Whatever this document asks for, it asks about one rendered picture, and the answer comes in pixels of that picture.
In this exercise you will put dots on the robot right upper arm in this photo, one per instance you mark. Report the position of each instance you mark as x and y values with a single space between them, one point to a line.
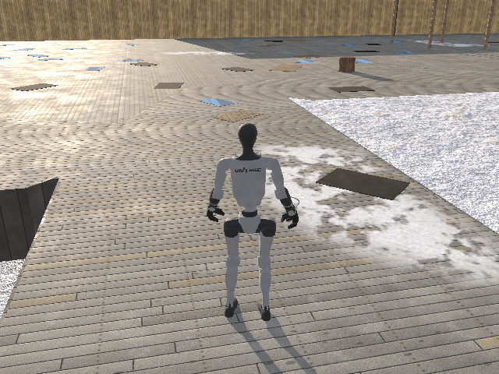
277 176

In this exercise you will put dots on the left robot forearm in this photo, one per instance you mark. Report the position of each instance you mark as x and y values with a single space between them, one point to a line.
213 203

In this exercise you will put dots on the robot left upper arm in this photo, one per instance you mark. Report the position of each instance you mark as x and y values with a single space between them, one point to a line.
219 178

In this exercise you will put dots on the right robot forearm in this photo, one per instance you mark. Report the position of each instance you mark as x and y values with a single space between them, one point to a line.
288 204

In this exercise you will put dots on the robot right hand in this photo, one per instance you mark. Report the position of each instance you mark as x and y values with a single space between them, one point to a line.
294 219

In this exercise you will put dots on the robot left hand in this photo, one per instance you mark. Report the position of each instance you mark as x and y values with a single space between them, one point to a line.
210 214

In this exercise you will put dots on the robot left shin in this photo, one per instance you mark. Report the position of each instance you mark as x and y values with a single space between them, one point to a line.
230 280

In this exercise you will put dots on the humanoid robot torso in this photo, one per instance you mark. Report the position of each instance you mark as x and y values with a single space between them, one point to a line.
248 188

